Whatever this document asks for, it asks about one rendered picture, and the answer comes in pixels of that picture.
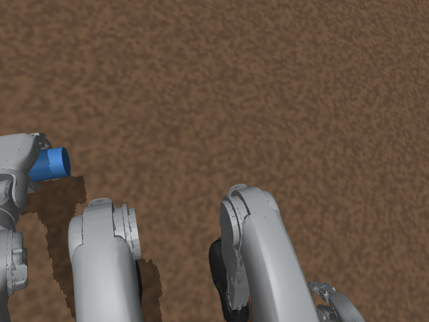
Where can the left robot arm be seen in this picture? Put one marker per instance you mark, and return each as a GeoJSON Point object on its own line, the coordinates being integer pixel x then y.
{"type": "Point", "coordinates": [13, 256]}

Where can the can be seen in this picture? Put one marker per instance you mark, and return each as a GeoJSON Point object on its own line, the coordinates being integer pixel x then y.
{"type": "Point", "coordinates": [51, 163]}

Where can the right robot hand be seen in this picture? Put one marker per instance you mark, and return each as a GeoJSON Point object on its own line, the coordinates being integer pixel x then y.
{"type": "Point", "coordinates": [341, 308]}

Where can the right robot foot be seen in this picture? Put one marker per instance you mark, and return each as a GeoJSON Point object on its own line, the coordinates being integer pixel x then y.
{"type": "Point", "coordinates": [219, 276]}

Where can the left robot hand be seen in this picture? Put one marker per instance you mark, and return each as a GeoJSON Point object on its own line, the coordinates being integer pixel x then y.
{"type": "Point", "coordinates": [20, 152]}

